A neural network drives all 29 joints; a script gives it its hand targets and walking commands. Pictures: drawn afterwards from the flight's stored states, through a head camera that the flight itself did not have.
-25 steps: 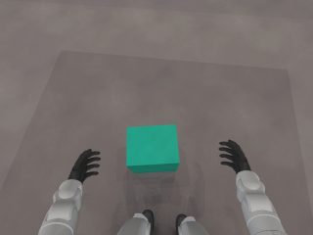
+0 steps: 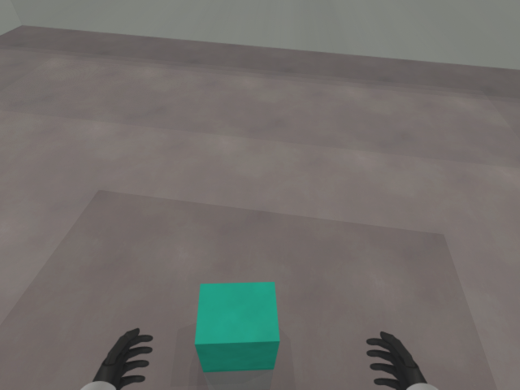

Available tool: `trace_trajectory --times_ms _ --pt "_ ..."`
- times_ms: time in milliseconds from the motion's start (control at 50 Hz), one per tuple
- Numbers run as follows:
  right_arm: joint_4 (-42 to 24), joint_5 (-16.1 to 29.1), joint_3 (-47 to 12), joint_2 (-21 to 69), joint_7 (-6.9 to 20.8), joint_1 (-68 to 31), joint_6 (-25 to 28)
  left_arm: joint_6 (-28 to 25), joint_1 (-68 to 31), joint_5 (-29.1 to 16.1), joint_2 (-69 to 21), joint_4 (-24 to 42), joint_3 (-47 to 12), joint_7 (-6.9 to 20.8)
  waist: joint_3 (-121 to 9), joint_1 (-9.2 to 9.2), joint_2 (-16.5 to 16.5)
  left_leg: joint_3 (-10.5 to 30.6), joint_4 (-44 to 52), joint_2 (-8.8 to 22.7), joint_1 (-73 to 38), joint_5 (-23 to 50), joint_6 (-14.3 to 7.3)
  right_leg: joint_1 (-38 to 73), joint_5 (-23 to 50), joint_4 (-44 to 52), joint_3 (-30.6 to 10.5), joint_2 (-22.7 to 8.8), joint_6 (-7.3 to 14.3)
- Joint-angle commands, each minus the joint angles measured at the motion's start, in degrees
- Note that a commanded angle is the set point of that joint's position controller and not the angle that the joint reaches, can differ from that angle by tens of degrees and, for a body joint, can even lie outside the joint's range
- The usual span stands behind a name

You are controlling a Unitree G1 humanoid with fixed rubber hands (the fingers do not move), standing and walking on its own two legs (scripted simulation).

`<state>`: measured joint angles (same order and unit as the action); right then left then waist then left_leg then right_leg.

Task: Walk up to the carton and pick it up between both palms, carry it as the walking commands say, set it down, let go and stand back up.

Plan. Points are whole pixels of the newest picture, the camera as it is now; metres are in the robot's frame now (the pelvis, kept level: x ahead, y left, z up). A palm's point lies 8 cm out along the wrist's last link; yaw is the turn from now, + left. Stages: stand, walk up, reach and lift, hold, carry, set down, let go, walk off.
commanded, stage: let go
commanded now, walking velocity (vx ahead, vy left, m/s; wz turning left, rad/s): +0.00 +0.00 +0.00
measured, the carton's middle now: (238, 328) +0.47 +0.06 -0.63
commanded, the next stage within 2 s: stand in 0.08 s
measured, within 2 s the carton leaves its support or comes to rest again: neither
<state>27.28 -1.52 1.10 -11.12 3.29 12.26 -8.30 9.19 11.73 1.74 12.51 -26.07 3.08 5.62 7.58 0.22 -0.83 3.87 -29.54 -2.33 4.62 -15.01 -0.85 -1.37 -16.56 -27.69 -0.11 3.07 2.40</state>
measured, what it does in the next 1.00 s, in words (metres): stands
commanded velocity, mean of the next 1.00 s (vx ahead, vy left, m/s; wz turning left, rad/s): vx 0.00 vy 0.00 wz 0.00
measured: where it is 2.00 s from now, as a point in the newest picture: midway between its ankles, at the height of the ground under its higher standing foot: outside the picture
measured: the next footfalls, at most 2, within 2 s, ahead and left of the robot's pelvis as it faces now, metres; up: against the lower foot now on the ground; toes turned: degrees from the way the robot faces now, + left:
none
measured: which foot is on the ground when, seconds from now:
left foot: down 0.00-1.00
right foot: down 0.00-1.00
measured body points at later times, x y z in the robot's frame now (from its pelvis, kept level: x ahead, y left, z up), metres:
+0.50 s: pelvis +0.05 +0.02 +0.00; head +0.02 +0.03 +0.44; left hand +0.17 +0.31 -0.10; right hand +0.16 -0.28 -0.09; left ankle +0.02 +0.11 -0.74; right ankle +0.00 -0.10 -0.74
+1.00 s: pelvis +0.03 +0.00 +0.00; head -0.02 +0.01 +0.45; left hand +0.18 +0.28 -0.09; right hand +0.10 -0.31 -0.10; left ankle +0.02 +0.11 -0.74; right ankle +0.00 -0.10 -0.74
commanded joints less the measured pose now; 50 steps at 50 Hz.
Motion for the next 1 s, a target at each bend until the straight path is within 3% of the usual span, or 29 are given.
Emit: trace_trajectory --times_ms 0,20,40,60,100,120,140,160,200,220,280,320,340,360,400,440,460,500,580,620,640,680,700,780,820,840,860,880,980 --pt "-9.8 -2.4 3.2 -4.8 -0.4 -3.6 -0.6 1.1 -5.4 0.5 5.3 10.5 1.0 -0.2 4.9 0.23 -3.2 -3.0 2.6 -0.6 -17.4 1.7 2.5 -24.6 -9.9 14.2 -5.2 -7.5 1.3" --pt "-9.4 -1.7 2.7 -3.7 0.1 -5.7 -0.9 1.3 -3.6 1.6 5.9 9.5 1.3 -0.8 3.3 -1.58 -0.7 -2.8 4.0 -0.3 -12.6 0.1 2.9 -19.7 -8.7 12.6 -3.2 -7.0 0.9" --pt "-8.8 -1.7 3.6 -5.0 0.4 -3.3 -1.2 1.7 -2.3 1.1 4.3 9.4 0.4 -1.2 4.5 -1.11 3.6 -2.9 5.2 1.0 -11.3 -1.5 2.6 -16.9 -7.7 11.5 -3.7 -6.1 0.8" --pt "-0.9 0.2 3.5 -12.7 -2.0 -3.9 3.4 -1.4 -4.4 -1.5 13.1 2.4 3.7 -4.5 -6.6 -0.26 3.2 3.8 5.8 4.8 11.9 -1.1 1.9 -10.0 -2.6 3.9 -3.1 -1.5 -2.0" --pt "2.2 -0.6 4.6 -14.0 -3.6 -3.8 5.7 -4.1 -0.3 -0.8 10.1 1.8 1.7 -4.5 -6.3 -1.84 8.8 7.3 9.4 6.8 15.6 -12.7 -0.4 -8.8 -5.2 -2.0 -3.1 -2.4 -3.8" --pt "0.4 -1.2 5.0 -13.2 -3.3 -4.4 6.3 -4.9 0.3 -0.2 11.0 1.1 2.2 -4.8 -6.1 -0.29 10.7 6.7 10.8 7.1 15.7 -19.8 -0.5 -9.1 -8.2 -4.1 -2.1 -2.9 -4.3" --pt "1.1 -0.9 5.0 -13.2 -3.8 -6.0 7.3 -5.8 2.6 0.3 13.2 0.7 3.2 -5.4 -8.1 -2.59 9.3 10.7 12.9 9.1 15.8 -25.6 -1.8 -7.9 -6.5 -3.8 -2.6 -1.3 -3.4" --pt "-0.4 -0.6 4.6 -12.4 -3.6 -6.8 8.1 -6.3 -0.6 1.6 11.9 0.4 3.2 -4.7 -7.9 -1.95 5.9 10.0 13.6 8.1 20.6 -25.9 -2.3 -4.6 -8.5 -5.2 -2.7 -1.5 -2.3" --pt "4.2 -0.5 5.5 -14.9 -3.5 -2.3 8.8 -8.0 3.6 1.8 11.8 -0.6 2.8 -4.8 -7.0 -1.99 5.7 6.2 8.6 5.4 17.4 -15.8 -1.7 -8.7 -6.7 -1.1 -5.0 -3.1 -1.1" --pt "4.0 -1.0 5.2 -13.6 -3.3 -2.5 9.3 -8.1 1.4 1.0 12.1 -1.8 2.0 -4.9 -3.4 0.59 1.7 6.4 7.9 5.7 16.4 -10.0 -2.3 -13.3 -3.5 -1.1 -6.3 -3.6 -0.2" --pt "5.1 -0.4 5.2 -15.0 -3.2 -3.5 10.2 -9.0 1.9 0.5 12.3 -1.7 2.0 -5.1 -9.0 -1.11 0.9 8.4 3.6 8.6 9.4 11.3 -2.5 -15.2 2.5 -1.1 -6.5 -4.3 0.3" --pt "7.2 -0.3 5.0 -15.0 -3.3 -1.2 10.6 -9.5 3.0 0.3 13.7 -4.7 1.5 -6.1 -10.7 -0.51 2.1 7.4 2.9 8.0 7.5 18.3 -1.8 -11.2 12.2 -1.5 -7.8 -6.8 0.2" --pt "8.7 0.1 5.4 -15.1 -3.8 -2.1 10.8 -9.3 1.7 -0.2 13.2 -5.1 1.2 -6.4 -13.0 0.49 -0.9 7.2 4.1 8.4 4.3 24.7 -1.5 -10.8 15.7 -3.0 -6.4 -6.1 -0.5" --pt "9.2 0.4 5.1 -15.5 -4.3 -2.0 11.0 -9.4 2.6 -0.5 12.9 -5.2 1.5 -6.7 -12.2 -0.69 -2.3 4.8 1.9 7.9 4.7 28.2 -1.5 -10.6 19.7 -2.6 -7.5 -5.9 -0.8" --pt "9.8 -0.2 5.2 -16.1 -5.0 -3.0 11.2 -10.0 0.7 0.4 13.4 -6.1 0.8 -6.9 -12.9 0.49 -0.8 4.8 2.1 7.9 2.2 30.5 -0.9 -12.2 21.2 -2.1 -7.7 -6.4 -0.5" --pt "10.7 0.0 5.6 -16.8 -4.9 -1.3 11.5 -10.0 0.5 -0.1 12.4 -6.6 0.1 -6.5 -12.2 0.60 0.0 6.2 3.6 8.4 1.5 29.4 0.0 -13.1 13.9 -2.2 -6.0 -5.5 -1.2" --pt "11.1 -0.1 5.3 -17.8 -4.4 -1.9 11.2 -10.2 1.7 -0.4 14.7 -7.2 0.9 -7.2 -11.0 -0.79 0.8 5.6 3.4 7.6 1.8 26.5 -1.6 -13.1 15.0 -0.5 -8.1 -6.0 -0.9" --pt "12.8 -0.6 5.2 -17.0 -4.5 -0.6 11.2 -10.1 2.7 0.0 14.4 -8.0 0.6 -7.2 -11.2 -0.26 5.7 5.9 3.2 8.4 3.6 30.7 -1.2 -11.7 18.8 -0.9 -8.1 -6.8 -0.1" --pt "14.7 0.0 4.8 -17.2 -5.0 1.0 11.4 -10.6 3.4 0.2 17.0 -10.6 1.6 -7.8 -13.6 0.54 -1.6 4.1 3.5 8.2 -0.3 34.0 -0.8 -8.2 27.2 -1.0 -8.7 -7.3 -0.4" --pt "14.8 0.1 4.9 -17.5 -4.8 -0.6 11.6 -10.6 1.2 0.3 17.0 -8.7 1.3 -7.5 -16.0 0.50 1.7 3.4 1.9 8.0 -2.0 35.8 0.0 -8.3 26.9 -1.5 -7.8 -7.0 -0.7" --pt "15.4 0.1 4.5 -18.1 -5.3 -0.5 11.5 -11.2 1.3 -0.3 16.8 -10.3 1.4 -7.4 -12.2 0.88 3.8 3.3 2.6 7.1 1.2 32.9 -0.9 -8.1 27.6 0.3 -9.0 -7.6 -1.0" --pt "14.9 -0.2 4.5 -16.7 -5.0 -3.3 11.4 -11.3 -1.0 0.1 15.9 -10.3 1.2 -7.2 -15.0 0.81 -1.6 3.7 2.8 8.3 0.9 30.5 -0.8 -6.5 27.2 0.1 -8.2 -7.8 -1.0" --pt "16.4 -1.0 4.9 -18.3 -5.4 -2.4 11.0 -11.0 0.3 -0.1 14.8 -10.7 1.0 -7.3 -16.6 0.49 0.4 2.9 2.5 8.0 -0.2 33.0 -0.8 -5.8 28.7 0.0 -8.0 -7.7 -0.5" --pt "16.4 -0.2 4.0 -18.1 -4.9 -4.7 11.5 -10.9 -1.5 0.1 15.5 -12.7 1.0 -7.6 -10.8 -0.17 -3.7 2.7 4.4 7.4 2.9 24.5 -0.3 -8.2 25.9 2.0 -8.7 -7.8 -1.9" --pt "19.3 -0.3 4.7 -19.3 -4.7 -1.0 10.9 -11.3 -0.5 0.1 17.1 -13.5 0.9 -7.2 -13.8 1.14 -1.8 3.1 5.9 7.7 1.3 25.6 0.0 -6.2 26.1 2.5 -8.2 -7.9 -0.2" --pt "19.1 -0.2 3.8 -18.1 -5.0 -2.7 11.1 -11.2 -2.0 0.2 16.2 -14.1 0.8 -7.3 -10.6 0.17 1.4 3.2 6.0 7.4 2.7 22.3 -0.1 -7.0 23.0 3.8 -10.5 -8.1 -0.6" --pt "19.4 -0.3 3.8 -16.8 -4.9 -2.0 11.1 -11.5 -0.4 -0.5 17.0 -14.6 1.1 -7.4 -8.4 -0.08 0.2 3.8 4.9 7.8 4.6 20.1 -0.4 -7.0 25.6 5.4 -11.5 -9.4 -1.0" --pt "19.5 0.0 3.2 -16.4 -4.8 -0.4 10.8 -11.6 -0.5 -0.4 18.4 -15.2 1.2 -7.5 -8.5 0.70 -0.9 3.9 6.8 7.3 5.5 16.1 -0.1 -6.5 23.5 4.7 -10.0 -9.3 -2.1" --pt "22.6 -0.4 3.0 -19.3 -4.6 -0.4 11.0 -11.9 -2.0 -0.8 16.5 -18.1 -0.3 -6.6 -1.2 0.59 0.1 5.8 10.6 7.6 7.4 3.6 -0.6 -13.6 3.9 9.2 -11.6 -8.2 -0.3"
